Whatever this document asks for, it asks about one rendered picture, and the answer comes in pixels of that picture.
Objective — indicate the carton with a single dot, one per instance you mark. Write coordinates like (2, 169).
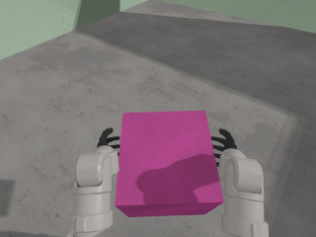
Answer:
(166, 165)

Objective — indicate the robot right hand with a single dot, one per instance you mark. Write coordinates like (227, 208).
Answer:
(229, 143)

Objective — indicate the robot left hand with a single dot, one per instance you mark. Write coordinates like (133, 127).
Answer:
(104, 141)

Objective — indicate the right robot forearm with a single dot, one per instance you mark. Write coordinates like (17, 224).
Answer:
(244, 195)

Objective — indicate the left robot forearm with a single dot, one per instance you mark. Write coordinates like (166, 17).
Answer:
(91, 213)

